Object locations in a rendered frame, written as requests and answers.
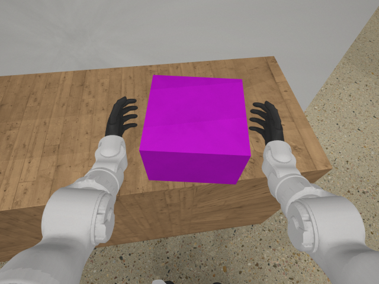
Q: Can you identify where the robot right hand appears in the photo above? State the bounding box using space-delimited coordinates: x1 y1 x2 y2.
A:
249 101 284 146

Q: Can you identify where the right robot forearm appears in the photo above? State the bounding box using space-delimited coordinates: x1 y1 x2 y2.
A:
262 140 365 240

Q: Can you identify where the right robot upper arm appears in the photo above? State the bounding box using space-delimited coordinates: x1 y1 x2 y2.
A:
287 196 379 284

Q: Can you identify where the carton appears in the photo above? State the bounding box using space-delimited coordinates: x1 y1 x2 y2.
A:
139 75 251 185

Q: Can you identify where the left robot upper arm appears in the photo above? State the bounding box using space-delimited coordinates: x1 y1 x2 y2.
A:
0 187 115 284

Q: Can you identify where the left robot forearm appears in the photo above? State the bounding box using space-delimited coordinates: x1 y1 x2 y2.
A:
41 135 128 236

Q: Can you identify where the pedestal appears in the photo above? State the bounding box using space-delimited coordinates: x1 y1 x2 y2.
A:
0 56 333 262

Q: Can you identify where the robot left hand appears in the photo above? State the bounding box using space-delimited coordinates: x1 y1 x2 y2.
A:
105 96 138 137

